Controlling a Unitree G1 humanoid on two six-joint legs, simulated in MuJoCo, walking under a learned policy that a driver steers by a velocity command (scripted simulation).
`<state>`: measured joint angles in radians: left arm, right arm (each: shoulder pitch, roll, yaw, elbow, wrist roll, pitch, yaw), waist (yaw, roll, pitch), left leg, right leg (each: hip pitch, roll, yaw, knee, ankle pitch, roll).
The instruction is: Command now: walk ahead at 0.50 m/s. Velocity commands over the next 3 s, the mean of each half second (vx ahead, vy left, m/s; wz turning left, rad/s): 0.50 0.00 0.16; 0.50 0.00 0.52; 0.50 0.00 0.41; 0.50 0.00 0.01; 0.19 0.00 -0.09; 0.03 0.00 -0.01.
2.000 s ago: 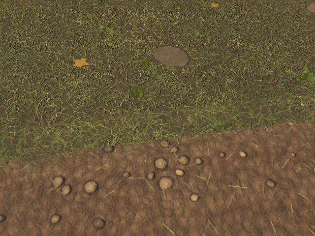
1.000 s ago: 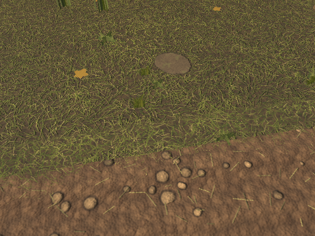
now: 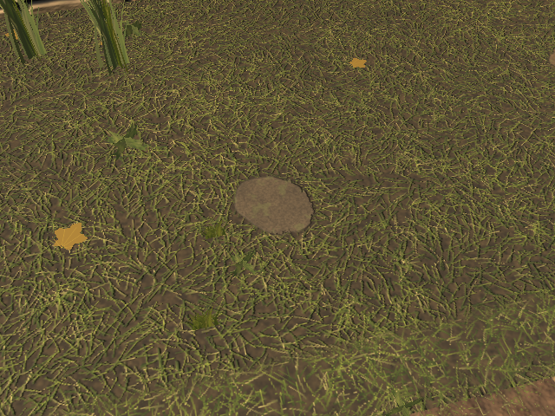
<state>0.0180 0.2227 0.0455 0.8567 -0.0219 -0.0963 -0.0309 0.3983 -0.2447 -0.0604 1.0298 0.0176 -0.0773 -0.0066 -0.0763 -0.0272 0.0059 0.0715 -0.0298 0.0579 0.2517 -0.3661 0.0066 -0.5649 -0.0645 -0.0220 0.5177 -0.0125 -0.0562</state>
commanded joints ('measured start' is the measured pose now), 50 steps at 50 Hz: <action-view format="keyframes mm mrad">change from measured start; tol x32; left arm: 1 192 176 64 3 1 -21 0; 32 381 56 4 -7 34 -11 49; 50 -99 136 33 -191 15 -35 20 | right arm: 1 -31 -152 -27 -42 0 9 -6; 26 -462 -39 -2 -275 6 2 62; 31 19 -276 -106 -205 6 16 39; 50 -36 -170 -57 -274 11 19 -9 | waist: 1 170 107 -95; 3 157 -272 -382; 25 153 -16 97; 32 17 304 -361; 50 3 120 -12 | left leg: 1 -52 226 -65 287 813 123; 4 -795 4 -182 1093 -197 40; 26 -814 100 -23 354 332 78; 30 -279 -39 49 296 260 175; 32 329 379 -849 113 138 449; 39 -261 204 -397 -28 449 310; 50 -242 150 -396 71 303 206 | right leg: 1 312 62 -46 -31 -47 -64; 4 975 -327 749 -213 -318 -277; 11 402 -173 210 -371 13 -184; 24 634 -201 -92 -373 119 -98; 29 682 -209 -169 -7 757 -41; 31 297 -108 -199 560 304 38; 32 -103 126 -37 899 -535 89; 33 -214 72 134 943 -521 53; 50 47 56 85 -21 65 89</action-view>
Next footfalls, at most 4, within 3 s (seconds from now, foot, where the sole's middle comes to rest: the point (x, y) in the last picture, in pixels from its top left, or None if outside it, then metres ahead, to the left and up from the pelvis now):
0.04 right None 0.20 -0.12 -0.77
0.60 left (219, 409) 0.50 0.14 -0.77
1.10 right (253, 284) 0.83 0.04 -0.77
1.60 left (120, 274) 0.89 0.41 -0.77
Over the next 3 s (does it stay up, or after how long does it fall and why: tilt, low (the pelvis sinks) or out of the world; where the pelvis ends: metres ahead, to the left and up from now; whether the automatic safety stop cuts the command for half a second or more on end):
stays up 1.19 0.45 0.01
